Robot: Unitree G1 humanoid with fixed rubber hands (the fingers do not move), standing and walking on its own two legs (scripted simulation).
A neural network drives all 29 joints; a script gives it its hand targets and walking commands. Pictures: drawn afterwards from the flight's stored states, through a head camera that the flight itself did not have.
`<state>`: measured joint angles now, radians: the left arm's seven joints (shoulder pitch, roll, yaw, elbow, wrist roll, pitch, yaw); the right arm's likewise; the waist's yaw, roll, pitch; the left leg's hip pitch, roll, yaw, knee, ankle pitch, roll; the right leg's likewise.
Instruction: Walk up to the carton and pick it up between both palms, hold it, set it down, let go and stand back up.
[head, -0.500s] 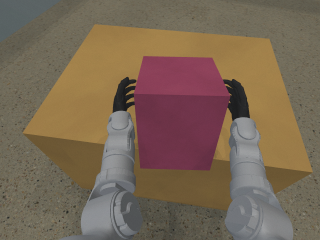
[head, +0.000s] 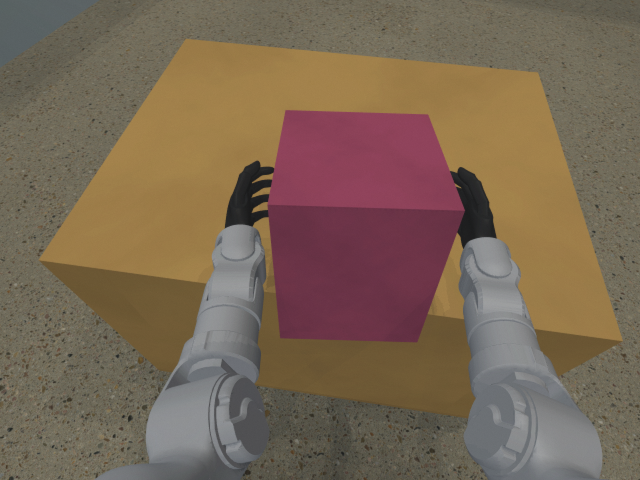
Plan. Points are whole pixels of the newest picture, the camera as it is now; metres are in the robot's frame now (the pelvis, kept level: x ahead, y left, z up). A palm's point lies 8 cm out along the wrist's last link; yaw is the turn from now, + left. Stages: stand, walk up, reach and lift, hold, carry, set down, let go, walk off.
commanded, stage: set down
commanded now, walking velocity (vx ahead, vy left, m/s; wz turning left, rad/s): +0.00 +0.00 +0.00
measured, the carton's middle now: (352, 228) +0.46 -0.02 +0.02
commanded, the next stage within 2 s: none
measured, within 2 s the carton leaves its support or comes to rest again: rests again in 0.58 s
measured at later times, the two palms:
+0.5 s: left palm (223, 203) +0.46 +0.16 +0.07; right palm (501, 207) +0.45 -0.21 +0.07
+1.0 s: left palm (221, 155) +0.47 +0.15 +0.14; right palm (525, 175) +0.46 -0.22 +0.12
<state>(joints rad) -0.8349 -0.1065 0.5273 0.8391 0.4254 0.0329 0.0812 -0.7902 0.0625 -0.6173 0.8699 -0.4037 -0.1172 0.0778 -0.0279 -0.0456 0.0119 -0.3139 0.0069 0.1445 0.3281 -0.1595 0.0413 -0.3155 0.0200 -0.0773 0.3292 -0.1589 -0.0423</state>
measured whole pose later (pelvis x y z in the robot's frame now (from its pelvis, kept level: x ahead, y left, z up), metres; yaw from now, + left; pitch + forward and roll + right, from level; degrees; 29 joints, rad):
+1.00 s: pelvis -0.02 -0.02 -0.02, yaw +1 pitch +22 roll +0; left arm -1.24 0.27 -0.05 1.30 -0.23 0.00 0.08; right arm -1.12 -0.33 0.01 1.21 0.33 0.01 -0.04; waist -0.02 -0.02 -0.25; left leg -0.73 0.03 0.07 0.51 -0.17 0.01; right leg -0.72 0.04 -0.10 0.51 -0.18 -0.08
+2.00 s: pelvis -0.02 -0.03 +0.00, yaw +1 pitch +11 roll +0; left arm -0.97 0.29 0.06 0.95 -0.16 0.23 0.05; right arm -0.90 -0.30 -0.02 0.94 0.32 0.19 -0.07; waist -0.04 -0.03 -0.13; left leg -0.42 0.02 0.06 0.37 -0.14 0.00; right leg -0.41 0.06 -0.06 0.36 -0.14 -0.08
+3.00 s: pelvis -0.01 -0.02 +0.00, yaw +1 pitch +2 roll +0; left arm -0.32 0.14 0.06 0.72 -0.05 -0.16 0.05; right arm -0.28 -0.19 0.01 0.76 0.20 -0.20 -0.03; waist -0.02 -0.04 -0.03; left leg -0.24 0.01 0.05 0.40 -0.20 0.00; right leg -0.24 0.05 -0.05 0.40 -0.20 -0.07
